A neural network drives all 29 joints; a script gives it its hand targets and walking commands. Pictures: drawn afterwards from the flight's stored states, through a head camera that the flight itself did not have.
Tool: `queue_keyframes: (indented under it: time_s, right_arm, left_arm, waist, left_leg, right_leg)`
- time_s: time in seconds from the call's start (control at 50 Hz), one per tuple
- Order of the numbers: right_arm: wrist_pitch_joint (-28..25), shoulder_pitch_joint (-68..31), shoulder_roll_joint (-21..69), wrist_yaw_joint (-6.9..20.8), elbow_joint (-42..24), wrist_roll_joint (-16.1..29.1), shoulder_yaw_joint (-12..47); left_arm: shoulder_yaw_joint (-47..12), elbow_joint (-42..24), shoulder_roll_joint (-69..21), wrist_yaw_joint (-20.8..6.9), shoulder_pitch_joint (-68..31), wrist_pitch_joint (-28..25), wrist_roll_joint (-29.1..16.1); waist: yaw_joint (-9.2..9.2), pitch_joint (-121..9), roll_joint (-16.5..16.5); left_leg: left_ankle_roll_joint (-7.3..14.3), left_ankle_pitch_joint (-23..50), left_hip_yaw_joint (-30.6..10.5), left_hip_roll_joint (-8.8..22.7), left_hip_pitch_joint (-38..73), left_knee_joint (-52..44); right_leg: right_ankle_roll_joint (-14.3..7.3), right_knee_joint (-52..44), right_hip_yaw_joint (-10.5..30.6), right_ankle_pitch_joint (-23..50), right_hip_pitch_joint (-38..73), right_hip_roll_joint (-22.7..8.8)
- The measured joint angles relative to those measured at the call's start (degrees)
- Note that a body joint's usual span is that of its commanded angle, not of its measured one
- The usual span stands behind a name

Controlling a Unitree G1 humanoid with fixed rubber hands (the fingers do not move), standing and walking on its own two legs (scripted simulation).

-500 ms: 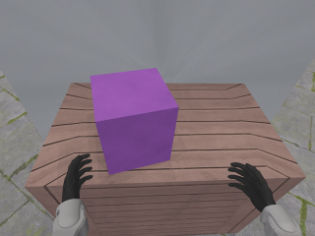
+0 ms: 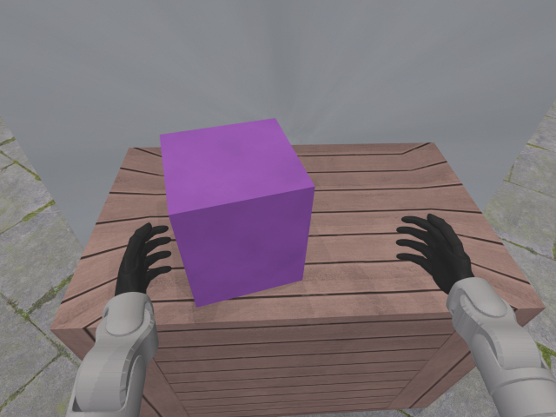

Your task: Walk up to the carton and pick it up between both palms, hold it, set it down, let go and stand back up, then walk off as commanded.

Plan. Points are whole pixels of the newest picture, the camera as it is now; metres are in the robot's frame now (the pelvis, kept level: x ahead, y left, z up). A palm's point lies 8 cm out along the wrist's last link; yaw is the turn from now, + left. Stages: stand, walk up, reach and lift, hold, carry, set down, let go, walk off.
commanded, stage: reach and lift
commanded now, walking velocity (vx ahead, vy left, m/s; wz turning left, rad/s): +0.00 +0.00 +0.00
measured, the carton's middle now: (236, 212) +0.48 +0.08 +0.02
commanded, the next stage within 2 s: none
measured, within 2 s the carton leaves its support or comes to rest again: neither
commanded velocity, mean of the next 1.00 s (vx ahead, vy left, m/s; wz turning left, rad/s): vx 0.00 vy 0.00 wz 0.00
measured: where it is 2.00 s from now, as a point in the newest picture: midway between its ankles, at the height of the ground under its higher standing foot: outside the picture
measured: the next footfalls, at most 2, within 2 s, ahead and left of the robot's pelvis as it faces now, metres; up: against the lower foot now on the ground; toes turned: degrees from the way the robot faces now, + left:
none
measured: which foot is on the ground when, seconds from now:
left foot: down 0.00-1.00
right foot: down 0.00-1.00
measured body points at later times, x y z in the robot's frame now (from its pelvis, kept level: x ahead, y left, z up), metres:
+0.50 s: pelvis +0.01 +0.00 +0.00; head +0.03 +0.00 +0.45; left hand +0.36 +0.21 +0.12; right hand +0.41 -0.20 +0.12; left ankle +0.03 +0.15 -0.74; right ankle +0.02 -0.11 -0.74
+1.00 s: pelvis +0.00 +0.00 +0.00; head +0.04 +0.00 +0.45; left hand +0.41 +0.22 +0.16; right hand +0.48 -0.17 +0.18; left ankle +0.03 +0.15 -0.74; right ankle +0.02 -0.11 -0.74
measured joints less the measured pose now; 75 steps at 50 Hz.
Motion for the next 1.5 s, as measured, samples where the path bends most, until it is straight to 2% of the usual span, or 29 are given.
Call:
queue_keyframes:
  time_s: [0.06,0.16,0.24,0.38,0.54,0.7,0.76,0.88,1.0,1.16,1.28,1.5]
  right_arm:
    - [3.0,-3.6,0.1,0.0,0.0,-0.3,0.0]
    - [7.9,-10.5,-0.6,0.0,0.2,-0.6,0.3]
    - [9.9,-16.4,-1.0,0.2,3.5,-0.4,0.8]
    - [10.2,-20.8,-1.9,0.6,8.6,0.7,1.8]
    - [9.3,-21.9,-3.2,0.2,8.7,3.1,4.1]
    - [10.3,-27.3,-4.7,-1.0,8.9,4.4,4.9]
    - [11.4,-32.0,-4.9,-0.8,11.9,4.7,4.9]
    - [13.2,-40.9,-4.3,0.6,22.4,3.6,4.9]
    - [12.8,-44.9,-2.9,0.9,27.2,2.4,5.2]
    - [10.8,-47.4,-3.4,0.9,28.3,2.9,5.9]
    - [10.3,-50.2,-4.3,0.9,29.9,3.9,7.1]
    - [8.2,-56.3,-2.6,1.0,40.4,3.8,8.0]
  left_arm:
    - [0.9,1.0,0.4,0.5,-4.2,2.7,0.0]
    - [2.6,7.5,1.0,1.1,-12.9,7.2,0.0]
    - [3.8,11.2,1.0,1.4,-17.9,8.9,0.0]
    - [4.8,11.3,1.0,1.6,-20.9,9.1,0.0]
    - [5.1,11.3,1.9,0.1,-21.3,9.4,0.0]
    - [5.4,12.2,4.2,-0.6,-25.3,9.4,-1.6]
    - [5.4,16.3,5.2,-0.3,-30.2,9.5,-1.9]
    - [5.4,26.0,5.5,0.7,-39.2,9.5,-2.1]
    - [5.4,32.0,6.4,1.1,-43.6,8.8,-2.3]
    - [5.4,32.5,7.5,0.8,-45.3,7.6,-2.4]
    - [5.4,35.4,8.2,0.4,-47.3,6.3,-3.2]
    - [5.4,47.6,8.5,-0.5,-52.0,-0.5,-3.4]
  waist:
    - [0.01,0.0,0.0]
    - [0.41,0.0,-0.2]
    - [0.89,0.0,-0.7]
    - [1.61,0.0,-0.7]
    - [1.63,0.0,1.0]
    - [2.35,0.0,0.9]
    - [3.02,-0.1,0.7]
    - [4.62,-1.7,0.7]
    - [5.08,-2.6,0.7]
    - [5.11,-2.8,1.0]
    - [5.28,-3.8,1.1]
    - [5.67,-5.7,0.7]
  left_leg:
    - [0.0,0.4,0.0,0.0,-0.3,-0.1]
    - [0.0,1.0,0.0,0.0,-1.8,-0.1]
    - [0.0,1.3,0.0,0.0,-3.2,-0.1]
    - [0.0,0.8,0.0,0.0,-4.3,-0.1]
    - [0.0,0.3,0.0,0.2,-4.6,-0.1]
    - [0.0,0.7,0.0,0.5,-5.2,-0.1]
    - [0.0,1.2,0.0,0.6,-6.2,-0.1]
    - [0.0,1.7,0.0,0.7,-8.8,-0.1]
    - [-0.1,1.6,0.0,0.7,-10.3,-0.1]
    - [-0.3,1.4,0.0,0.7,-11.9,-0.1]
    - [-0.3,1.5,0.0,0.7,-13.2,-0.1]
    - [-0.3,1.5,0.0,0.7,-14.4,-0.1]
  right_leg:
    - [0.0,0.0,0.0,0.4,-0.3,0.0]
    - [0.0,0.0,0.0,1.1,-1.9,0.0]
    - [0.0,0.0,0.0,1.3,-3.3,0.0]
    - [0.0,-0.4,0.0,1.0,-4.2,0.1]
    - [0.0,-1.1,0.0,0.9,-4.2,0.2]
    - [0.0,-1.1,0.0,1.4,-4.9,0.5]
    - [0.0,-1.1,0.0,1.8,-5.9,0.6]
    - [0.0,-1.1,0.0,2.4,-8.4,0.7]
    - [0.0,-1.1,0.0,2.3,-10.0,0.7]
    - [0.0,-1.1,0.0,2.2,-11.6,0.7]
    - [0.0,-1.1,0.0,2.2,-12.9,0.7]
    - [0.0,-1.1,0.0,2.3,-14.0,0.7]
